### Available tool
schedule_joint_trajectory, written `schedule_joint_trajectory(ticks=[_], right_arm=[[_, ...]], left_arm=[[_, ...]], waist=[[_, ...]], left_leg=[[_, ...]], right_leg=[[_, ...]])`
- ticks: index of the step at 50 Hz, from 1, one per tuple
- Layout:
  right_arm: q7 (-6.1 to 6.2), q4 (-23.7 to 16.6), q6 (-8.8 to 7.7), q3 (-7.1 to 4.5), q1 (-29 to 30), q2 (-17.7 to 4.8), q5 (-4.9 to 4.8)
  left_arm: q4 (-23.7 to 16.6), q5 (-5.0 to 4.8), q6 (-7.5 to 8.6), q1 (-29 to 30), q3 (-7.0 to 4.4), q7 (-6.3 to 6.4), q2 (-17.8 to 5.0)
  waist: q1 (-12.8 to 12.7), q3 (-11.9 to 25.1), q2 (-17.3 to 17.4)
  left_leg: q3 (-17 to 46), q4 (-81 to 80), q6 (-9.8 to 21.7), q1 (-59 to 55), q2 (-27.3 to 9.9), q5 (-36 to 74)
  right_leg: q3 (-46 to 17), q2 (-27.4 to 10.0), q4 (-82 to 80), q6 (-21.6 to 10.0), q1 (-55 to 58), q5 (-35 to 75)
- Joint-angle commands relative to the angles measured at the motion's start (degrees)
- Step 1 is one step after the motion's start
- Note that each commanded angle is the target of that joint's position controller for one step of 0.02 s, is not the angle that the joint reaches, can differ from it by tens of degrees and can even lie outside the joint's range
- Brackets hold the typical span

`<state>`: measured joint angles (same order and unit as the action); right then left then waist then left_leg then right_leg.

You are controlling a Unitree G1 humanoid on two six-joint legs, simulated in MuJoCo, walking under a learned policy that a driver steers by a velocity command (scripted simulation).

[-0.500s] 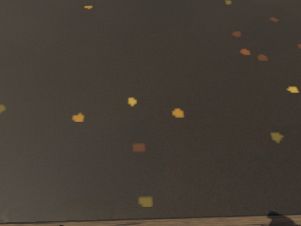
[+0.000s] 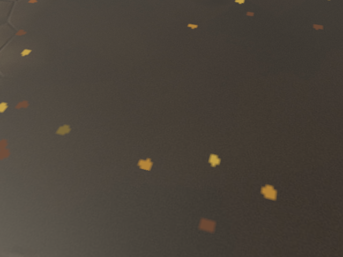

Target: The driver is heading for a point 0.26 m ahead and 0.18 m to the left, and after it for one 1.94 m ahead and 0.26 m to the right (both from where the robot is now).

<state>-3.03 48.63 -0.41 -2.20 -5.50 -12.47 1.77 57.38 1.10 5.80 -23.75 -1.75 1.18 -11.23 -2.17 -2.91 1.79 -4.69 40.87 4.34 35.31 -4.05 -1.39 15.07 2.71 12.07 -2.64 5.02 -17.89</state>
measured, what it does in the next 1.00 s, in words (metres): walks ahead: left foot, then right foot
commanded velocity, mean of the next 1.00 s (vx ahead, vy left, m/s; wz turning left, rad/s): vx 0.18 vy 0.00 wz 0.14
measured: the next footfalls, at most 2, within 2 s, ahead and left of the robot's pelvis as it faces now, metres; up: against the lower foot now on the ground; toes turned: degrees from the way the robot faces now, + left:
left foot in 0.12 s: +0.21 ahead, +0.08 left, +0.00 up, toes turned +10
right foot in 0.64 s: +0.39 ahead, -0.03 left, +0.00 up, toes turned +16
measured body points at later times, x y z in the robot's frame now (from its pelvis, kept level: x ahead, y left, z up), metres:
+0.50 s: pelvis +0.21 +0.04 +0.00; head +0.25 +0.06 +0.45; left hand +0.29 +0.32 -0.12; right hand +0.32 -0.23 -0.12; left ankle +0.17 +0.07 -0.74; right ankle +0.36 -0.09 -0.68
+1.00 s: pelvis +0.25 +0.03 +0.00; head +0.29 +0.03 +0.45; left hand +0.30 +0.32 -0.13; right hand +0.41 -0.22 -0.12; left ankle +0.23 +0.16 -0.71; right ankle +0.35 -0.05 -0.74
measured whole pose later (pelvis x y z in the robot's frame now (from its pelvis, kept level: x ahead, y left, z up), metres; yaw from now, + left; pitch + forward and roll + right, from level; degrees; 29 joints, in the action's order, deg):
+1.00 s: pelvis +0.25 +0.03 +0.00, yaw +5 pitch +1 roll +1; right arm 2.4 47.4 2.4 -1.8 -8.6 -15.3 0.3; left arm 48.2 1.1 -2.8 -12.9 -4.3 -0.2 -15.9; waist -2.1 -3.7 -0.4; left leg 4.1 42.0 -0.9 19.5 2.8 -25.3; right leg -8.6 6.2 23.2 -2.8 -19.7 -3.9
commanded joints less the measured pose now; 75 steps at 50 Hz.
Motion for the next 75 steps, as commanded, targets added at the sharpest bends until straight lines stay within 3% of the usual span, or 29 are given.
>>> schedule_joint_trajectory(ticks=[1,3,5,6,7,8,10,12,15,20,27,31,32,33,34,35,37,41,48,52,53,54,55,56,58,61,65,72,75], right_arm=[[-0.15,-5.1,-0.82,-0.26,4.9,-2.6,0.2],[0.27,-4.1,-0.72,-0.94,0.6,-3.8,0.34],[0.85,-0.5,-1.4,-2.56,-11.6,-6.3,0.66],[1.69,1.5,-1.63,-4.41,-19.9,-11.3,1.38],[2.21,-0.4,-1.04,-5.95,-16.2,-17.4,0.4],[2.51,-0.8,-0.33,-5.9,-17.3,-17.0,-1.07],[3.2,-0.5,-0.89,-4.38,-11.3,-11.2,-1.54],[3.32,-1.3,-1.5,-3.34,-7.5,-8.3,-2.0],[2.95,-1.1,-2.34,-3.59,-9.0,-10.5,-1.68],[3.51,-1.6,-1.02,-3.68,-12.9,-11.3,-1.65],[4.49,-0.8,-0.48,-1.91,-15.1,-8.0,-0.27],[5.18,0.0,-0.68,-1.27,-11.8,-9.0,-0.6],[5.47,-0.1,-0.81,-1.5,-11.3,-10.2,-1.22],[5.68,-1.8,-1.12,-1.34,-12.0,-10.0,-1.04],[5.53,-1.0,-0.01,-1.19,-16.8,-7.6,-1.43],[5.68,-0.7,1.06,-1.18,-14.6,-8.8,-0.38],[5.29,-1.1,1.84,-1.41,-10.4,-8.6,-0.02],[4.71,-2.0,2.73,-1.03,-8.5,-7.2,-0.63],[5.61,-3.7,2.43,-0.58,-5.8,-6.9,-1.49],[6.12,-2.4,1.23,-0.65,-12.8,-7.0,-1.8],[6.6,-2.3,0.84,-1.14,-14.2,-8.9,-1.32],[7.03,-3.6,0.69,-2.47,-13.6,-15.2,-0.33],[6.74,-5.6,0.76,-3.11,-6.0,-18.0,0.37],[6.46,-6.2,0.68,-2.02,-4.5,-13.5,0.59],[6.22,-7.6,0.27,-0.76,-0.1,-9.2,-0.18],[6.08,-7.8,0.13,-0.8,-3.7,-9.4,-0.27],[5.91,-5.9,0.22,-1.9,-11.2,-11.6,-0.36],[4.22,-6.0,0.53,-3.13,-9.1,-13.9,-0.01],[3.78,-6.2,0.89,-3.7,-8.0,-14.8,-0.23]], left_arm=[[-1.1,0.25,-0.18,-2.5,-1.66,0.79,-8.7],[-1.2,0.42,-0.85,-1.4,-2.15,1.14,-10.4],[-2.1,0.29,-1.94,-0.1,-2.67,0.92,-12.0],[-3.8,0.1,-1.89,0.6,-2.42,0.6,-11.0],[-8.3,-0.93,-1.27,-0.1,-1.67,-0.62,-5.3],[-9.9,-0.43,-0.48,6.3,-2.28,-0.73,-10.0],[-9.9,-1.3,0.31,7.1,-1.76,-0.25,-8.2],[-9.6,0.84,-1.89,5.8,-1.93,-0.04,-7.9],[-10.6,1.13,-4.58,5.2,-1.7,-0.27,-6.3],[-14.2,0.62,-5.6,12.9,-1.53,-0.22,-7.5],[-14.3,-0.03,-5.41,16.2,-0.51,-0.25,-7.2],[-11.4,-0.24,-4.69,10.7,-0.57,0.14,-7.6],[-10.8,0.06,-4.05,8.1,-0.92,0.25,-9.0],[-10.8,0.4,-3.51,5.4,-1.81,0.48,-13.4],[-11.3,-0.85,-4.17,7.2,-2.23,0.1,-15.3],[-11.0,-1.38,-4.58,6.2,-1.35,-0.74,-11.8],[-11.5,-0.78,-5.57,9.7,-2.06,-0.96,-12.3],[-12.0,-0.56,-6.85,11.3,-2.75,-0.6,-11.6],[-12.3,0.11,-8.1,10.8,-4.65,-1.18,-13.6],[-13.3,-0.48,-9.13,14.9,-5.15,-1.64,-13.6],[-13.8,-0.93,-9.09,15.1,-4.86,-1.52,-12.4],[-15.2,-1.8,-8.88,14.1,-4.13,-1.45,-9.2],[-14.6,-0.58,-8.51,13.7,-4.53,-0.93,-10.3],[-13.7,0.66,-8.39,13.4,-5.3,-0.95,-13.6],[-11.6,0.77,-8.87,8.8,-5.36,-1.69,-12.1],[-11.6,0.46,-9.73,9.7,-4.82,-2.73,-11.4],[-14.4,-0.04,-10.14,15.4,-3.81,-3.54,-10.2],[-17.1,-1.24,-10.18,16.7,-2.88,-3.91,-9.5],[-17.0,-0.55,-9.52,13.8,-2.81,-4.03,-9.4]], waist=[[0.7,-2.9,-5.7],[3.1,0.3,-7.4],[8.5,7.4,-6.2],[12.2,12.7,-0.9],[7.3,16.6,14.4],[9.7,16.2,2.6],[4.4,4.5,-4.5],[1.0,2.8,-4.7],[-0.3,5.2,-2.2],[2.6,6.7,1.6],[5.0,5.4,2.9],[1.9,3.7,2.0],[0.3,4.4,0.0],[0.7,8.2,-6.4],[3.1,11.3,-15.2],[2.3,11.2,-11.4],[3.1,4.7,-5.8],[3.3,5.3,-8.4],[1.1,6.6,-10.4],[4.6,6.0,-10.7],[5.0,4.9,-7.9],[3.9,5.0,4.9],[2.6,0.5,11.3],[1.0,0.3,4.1],[-2.4,0.9,2.7],[0.2,1.8,5.4],[4.6,3.0,6.4],[4.6,4.7,9.4],[2.2,5.8,7.4]], left_leg=[[-3.5,-3.9,2.7,-1.0,2.6,-4.5],[-5.5,-4.4,5.3,-7.5,6.4,-10.8],[-4.7,-10.1,8.6,-22.8,9.8,-12.4],[7.7,-14.0,12.0,-36.8,1.6,-17.2],[41.5,-20.3,21.9,-53.3,-15.7,-9.2],[42.4,-23.5,22.8,-51.5,-16.5,3.2],[26.4,-22.6,17.7,-36.6,-13.1,26.0],[18.2,-23.1,13.7,-28.1,-7.2,31.9],[15.0,-22.1,12.2,-25.9,-4.0,40.2],[16.0,-19.7,7.7,-28.5,-1.5,39.3],[15.8,-18.7,5.8,-34.5,-4.0,38.2],[14.7,-12.9,4.5,-32.2,-4.5,37.0],[13.7,-8.3,2.8,-30.6,-2.8,32.3],[11.0,0.5,0.9,-26.1,1.7,15.7],[5.7,10.7,-1.8,-19.0,10.5,-24.2],[7.5,16.7,-2.1,-15.3,10.3,-36.9],[8.7,21.9,-3.4,-11.3,8.3,-31.4],[6.9,15.2,-5.9,-11.7,7.6,-25.4],[6.9,2.4,-5.6,-15.8,8.1,-23.9],[6.2,-15.6,-2.6,-27.8,9.6,-17.9],[9.3,-23.3,-1.4,-31.5,6.4,-18.3],[25.7,-31.4,2.9,-33.6,-7.7,-28.9],[35.2,-34.9,7.6,-24.4,-17.5,-27.5],[30.1,-32.2,8.8,-19.2,-16.4,-19.0],[18.5,-28.5,5.8,-19.3,-9.3,-6.8],[11.9,-24.9,6.3,-26.9,-7.5,7.0],[11.2,-21.8,8.1,-37.6,-10.7,16.0],[5.7,-17.5,6.8,-32.6,-12.4,19.4],[3.8,-15.4,3.4,-24.9,-12.3,-8.6]], right_leg=[[-2.5,-17.7,2.4,-4.1,1.1,45.8],[-0.9,-18.2,11.4,-3.8,2.8,61.5],[0.1,-17.6,31.5,-3.1,-1.7,58.9],[0.4,-15.7,49.0,-1.2,-14.0,40.3],[-3.4,-1.0,72.5,3.1,-41.0,-12.4],[-15.4,-2.0,75.0,2.9,-47.0,-10.5],[-16.4,-7.2,65.9,2.9,-43.7,-3.2],[-16.7,-8.2,59.0,4.0,-37.0,-3.0],[-15.6,-6.8,52.8,5.4,-35.0,-0.9],[-15.4,-5.9,44.2,6.2,-38.5,6.2],[-14.9,-5.1,31.2,3.0,-34.6,7.8],[-14.3,-2.6,16.7,-0.9,-21.2,7.4],[-17.1,-4.1,10.4,-2.1,-15.6,18.6],[-28.4,-12.7,11.6,-5.1,-8.7,42.5],[-39.9,-23.7,12.2,-16.3,-5.6,61.9],[-44.7,-24.7,8.9,-18.8,-7.8,54.7],[-38.9,-18.1,6.0,-15.1,-13.8,35.2],[-33.7,-10.6,3.8,-10.1,-16.4,19.0],[-40.2,-10.1,1.8,-9.2,-18.9,3.8],[-41.9,-7.4,2.6,-4.5,-25.4,-1.0],[-39.9,-4.3,5.2,-1.3,-29.5,-6.2],[-32.0,2.3,17.5,2.0,-36.7,-12.2],[-21.3,7.7,32.4,2.9,-40.2,-12.4],[-22.7,3.0,42.0,2.9,-35.4,-10.2],[-21.3,2.8,51.1,3.0,-33.5,-4.8],[-18.3,1.4,54.0,4.9,-37.7,-4.3],[-16.9,-0.3,45.3,6.4,-39.8,-6.7],[-11.0,-0.7,29.2,3.3,-25.7,-8.8],[-8.9,0.7,15.4,0.1,-14.3,-3.1]])
Over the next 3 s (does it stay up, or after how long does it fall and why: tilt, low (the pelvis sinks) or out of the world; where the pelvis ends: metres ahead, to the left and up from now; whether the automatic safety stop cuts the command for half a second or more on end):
stays up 0.90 -0.25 0.00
